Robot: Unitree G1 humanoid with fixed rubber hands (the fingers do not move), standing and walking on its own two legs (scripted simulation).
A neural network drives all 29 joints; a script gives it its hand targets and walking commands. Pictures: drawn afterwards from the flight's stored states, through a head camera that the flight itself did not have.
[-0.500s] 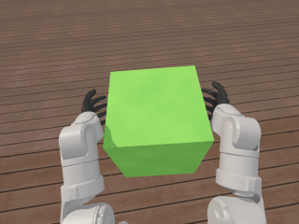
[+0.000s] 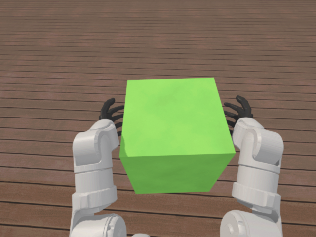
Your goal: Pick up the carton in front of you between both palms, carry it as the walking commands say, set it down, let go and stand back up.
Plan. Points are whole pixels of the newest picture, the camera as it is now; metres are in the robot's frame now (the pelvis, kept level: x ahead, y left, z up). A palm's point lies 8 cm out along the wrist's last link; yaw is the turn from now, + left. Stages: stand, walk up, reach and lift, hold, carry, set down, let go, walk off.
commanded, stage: carry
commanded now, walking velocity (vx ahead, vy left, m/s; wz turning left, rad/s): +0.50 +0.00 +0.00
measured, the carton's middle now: (171, 140) +0.35 +0.04 +0.06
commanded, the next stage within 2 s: none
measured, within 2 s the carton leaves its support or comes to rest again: neither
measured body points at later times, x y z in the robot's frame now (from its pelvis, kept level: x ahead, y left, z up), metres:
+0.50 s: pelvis +0.31 +0.04 +0.06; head +0.35 +0.04 +0.51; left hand +0.69 +0.16 +0.18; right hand +0.66 -0.16 +0.18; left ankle +0.34 +0.13 -0.67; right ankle +0.33 -0.06 -0.58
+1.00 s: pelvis +0.64 +0.01 +0.10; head +0.65 +0.01 +0.55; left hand +1.00 +0.18 +0.25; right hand +1.01 -0.14 +0.25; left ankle +0.78 +0.14 -0.59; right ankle +0.57 -0.08 -0.64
